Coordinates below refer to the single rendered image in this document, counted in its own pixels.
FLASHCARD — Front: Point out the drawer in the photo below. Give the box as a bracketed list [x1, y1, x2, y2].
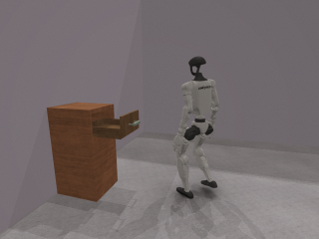
[92, 110, 140, 139]

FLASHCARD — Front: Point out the robot torso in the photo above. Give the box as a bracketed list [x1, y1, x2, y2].
[191, 79, 211, 135]

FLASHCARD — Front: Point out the robot right upper arm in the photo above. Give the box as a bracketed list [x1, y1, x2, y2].
[209, 80, 219, 108]

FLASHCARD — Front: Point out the robot left forearm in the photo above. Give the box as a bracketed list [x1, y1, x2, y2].
[177, 106, 190, 136]

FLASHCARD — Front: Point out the cabinet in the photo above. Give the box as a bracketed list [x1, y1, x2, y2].
[47, 103, 118, 202]

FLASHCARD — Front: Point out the robot right forearm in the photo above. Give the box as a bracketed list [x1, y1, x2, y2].
[208, 105, 219, 124]

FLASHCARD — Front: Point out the robot right hand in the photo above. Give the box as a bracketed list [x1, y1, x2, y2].
[208, 123, 215, 138]

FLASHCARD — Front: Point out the right robot thigh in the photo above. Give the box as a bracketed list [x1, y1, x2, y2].
[192, 124, 213, 157]

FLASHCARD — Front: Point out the robot left hand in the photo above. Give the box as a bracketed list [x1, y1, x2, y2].
[172, 135, 184, 155]

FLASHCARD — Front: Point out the robot left upper arm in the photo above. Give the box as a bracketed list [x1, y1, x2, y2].
[180, 81, 193, 114]

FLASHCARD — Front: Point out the handle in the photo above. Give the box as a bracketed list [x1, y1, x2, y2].
[129, 120, 141, 126]

